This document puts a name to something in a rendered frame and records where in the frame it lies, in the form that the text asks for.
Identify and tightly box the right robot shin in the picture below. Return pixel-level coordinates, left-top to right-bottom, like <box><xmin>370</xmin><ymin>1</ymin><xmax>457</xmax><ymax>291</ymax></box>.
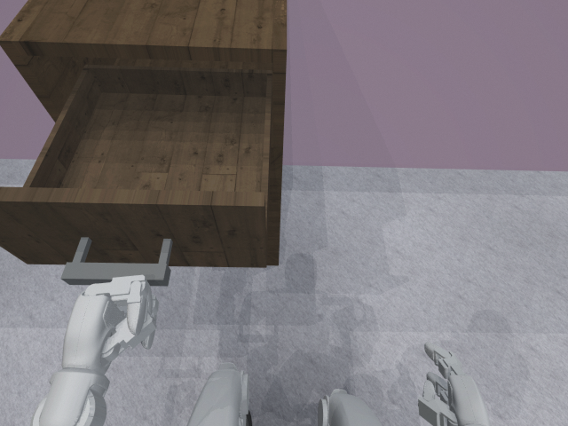
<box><xmin>329</xmin><ymin>389</ymin><xmax>347</xmax><ymax>397</ymax></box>

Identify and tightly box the right robot thigh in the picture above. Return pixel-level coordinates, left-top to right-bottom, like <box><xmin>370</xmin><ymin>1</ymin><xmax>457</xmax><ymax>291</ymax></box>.
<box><xmin>318</xmin><ymin>393</ymin><xmax>382</xmax><ymax>426</ymax></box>

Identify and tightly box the handle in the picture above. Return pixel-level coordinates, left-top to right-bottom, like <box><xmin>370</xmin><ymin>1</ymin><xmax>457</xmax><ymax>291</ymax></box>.
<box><xmin>61</xmin><ymin>237</ymin><xmax>173</xmax><ymax>286</ymax></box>

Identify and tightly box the right robot hand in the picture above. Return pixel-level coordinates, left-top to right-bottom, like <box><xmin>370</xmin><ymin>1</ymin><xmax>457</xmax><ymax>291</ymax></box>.
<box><xmin>418</xmin><ymin>342</ymin><xmax>491</xmax><ymax>426</ymax></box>

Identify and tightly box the cabinet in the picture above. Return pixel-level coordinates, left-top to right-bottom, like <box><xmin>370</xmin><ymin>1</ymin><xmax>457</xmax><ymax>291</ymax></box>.
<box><xmin>0</xmin><ymin>0</ymin><xmax>287</xmax><ymax>265</ymax></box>

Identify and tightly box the left robot forearm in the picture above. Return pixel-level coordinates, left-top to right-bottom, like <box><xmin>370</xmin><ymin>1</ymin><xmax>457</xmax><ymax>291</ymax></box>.
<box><xmin>30</xmin><ymin>368</ymin><xmax>110</xmax><ymax>426</ymax></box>

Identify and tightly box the left robot hand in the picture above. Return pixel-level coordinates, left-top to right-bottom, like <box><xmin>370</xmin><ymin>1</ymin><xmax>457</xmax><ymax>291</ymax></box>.
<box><xmin>62</xmin><ymin>275</ymin><xmax>159</xmax><ymax>375</ymax></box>

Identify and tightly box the drawer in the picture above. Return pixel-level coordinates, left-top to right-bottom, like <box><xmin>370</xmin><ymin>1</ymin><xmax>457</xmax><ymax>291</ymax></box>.
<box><xmin>0</xmin><ymin>65</ymin><xmax>272</xmax><ymax>268</ymax></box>

